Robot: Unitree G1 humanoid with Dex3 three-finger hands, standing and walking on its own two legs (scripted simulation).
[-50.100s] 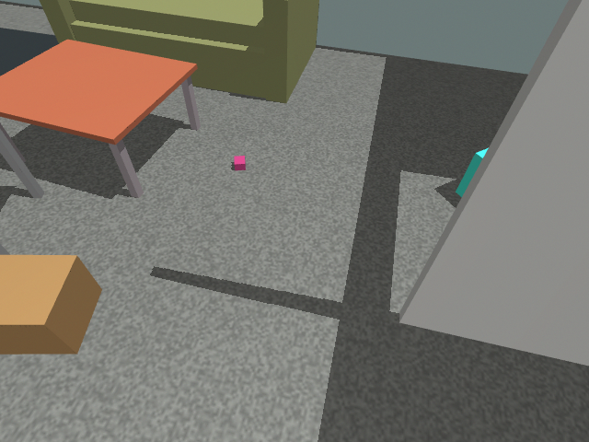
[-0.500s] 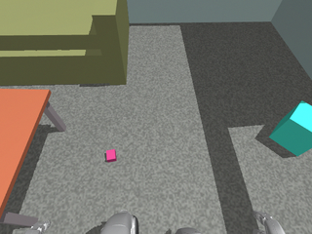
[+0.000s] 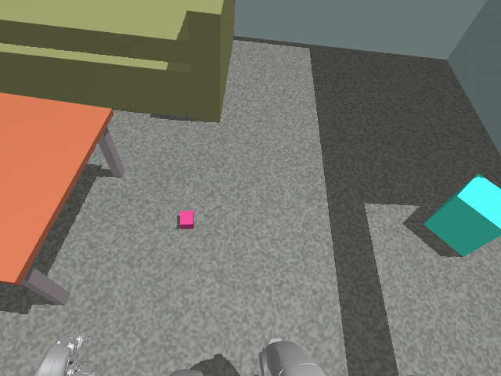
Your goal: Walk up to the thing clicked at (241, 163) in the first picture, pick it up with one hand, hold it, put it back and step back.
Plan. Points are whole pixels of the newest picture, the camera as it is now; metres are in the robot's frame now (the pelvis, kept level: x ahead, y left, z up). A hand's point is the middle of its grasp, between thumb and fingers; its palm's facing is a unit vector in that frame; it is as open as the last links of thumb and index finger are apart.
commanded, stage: step back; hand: left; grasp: from above
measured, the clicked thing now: (187, 219) +0.75 +0.21 -0.74
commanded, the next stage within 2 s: stand in 1.92 s
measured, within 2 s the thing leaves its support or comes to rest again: neither
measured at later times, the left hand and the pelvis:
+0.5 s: hand out of the picture -0.06 +0.24 -0.13, palm faces -0.03 -0.90 -0.44, open 7.4 cm; pelvis -0.16 -0.04 +0.00, yaw -2 degrees
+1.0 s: hand out of the picture -0.28 +0.23 -0.16, palm faces -0.06 -0.91 -0.40, open 7.4 cm; pelvis -0.34 -0.04 -0.01, yaw -3 degrees
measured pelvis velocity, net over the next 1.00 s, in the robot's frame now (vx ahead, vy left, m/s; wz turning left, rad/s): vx -0.34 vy -0.04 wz -0.06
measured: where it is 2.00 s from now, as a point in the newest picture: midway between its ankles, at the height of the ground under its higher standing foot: outside the picture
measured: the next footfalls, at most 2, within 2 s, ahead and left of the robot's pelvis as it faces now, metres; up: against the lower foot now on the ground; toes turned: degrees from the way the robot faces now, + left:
right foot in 0.24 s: -0.08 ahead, -0.16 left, +0.00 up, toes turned -1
left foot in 0.60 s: -0.19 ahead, +0.09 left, +0.00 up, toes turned -2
